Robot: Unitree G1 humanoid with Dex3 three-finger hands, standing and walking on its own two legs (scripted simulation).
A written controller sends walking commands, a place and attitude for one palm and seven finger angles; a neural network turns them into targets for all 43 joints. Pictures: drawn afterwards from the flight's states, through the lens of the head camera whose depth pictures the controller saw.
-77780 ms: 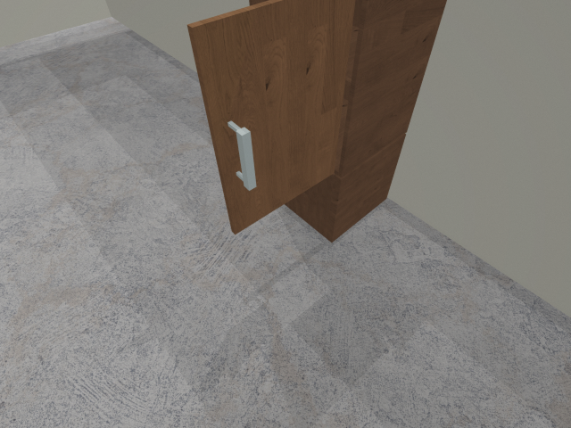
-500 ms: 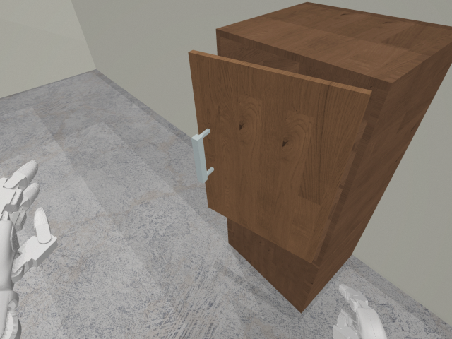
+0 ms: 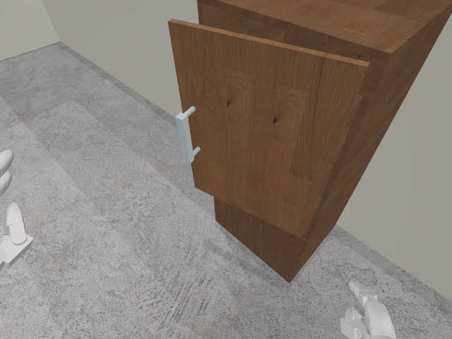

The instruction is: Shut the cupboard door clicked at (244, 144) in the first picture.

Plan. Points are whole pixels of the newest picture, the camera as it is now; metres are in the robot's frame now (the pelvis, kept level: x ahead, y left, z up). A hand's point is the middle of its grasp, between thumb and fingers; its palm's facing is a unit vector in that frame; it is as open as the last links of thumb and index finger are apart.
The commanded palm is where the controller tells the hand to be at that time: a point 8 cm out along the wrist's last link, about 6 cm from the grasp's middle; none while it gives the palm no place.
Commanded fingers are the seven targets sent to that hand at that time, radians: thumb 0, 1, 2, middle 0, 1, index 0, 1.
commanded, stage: step back with the hand held close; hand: left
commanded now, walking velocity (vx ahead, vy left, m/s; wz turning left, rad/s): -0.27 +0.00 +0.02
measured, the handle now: (190, 135) +0.65 +0.14 -0.04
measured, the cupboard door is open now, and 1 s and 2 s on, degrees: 13 13 13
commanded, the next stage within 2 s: stop stepping back and stand still in 0.92 s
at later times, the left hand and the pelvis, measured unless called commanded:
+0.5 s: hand out of the picture +0.10 +0.28 +0.17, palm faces +0.50 -0.72 -0.48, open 7.4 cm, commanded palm +0.04 +0.31 +0.18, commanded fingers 0.00 0.90 0.90 -0.20 -0.30 -0.20 -0.30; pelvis -0.08 +0.00 -0.02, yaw +5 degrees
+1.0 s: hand out of the picture +0.02 +0.28 +0.17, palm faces +0.44 -0.80 -0.41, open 7.4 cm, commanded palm -0.06 +0.32 +0.18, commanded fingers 0.00 0.90 0.90 -0.20 -0.30 -0.20 -0.30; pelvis -0.19 +0.02 -0.01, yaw +2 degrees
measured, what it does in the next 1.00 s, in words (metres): walks backwards: left foot, then right foot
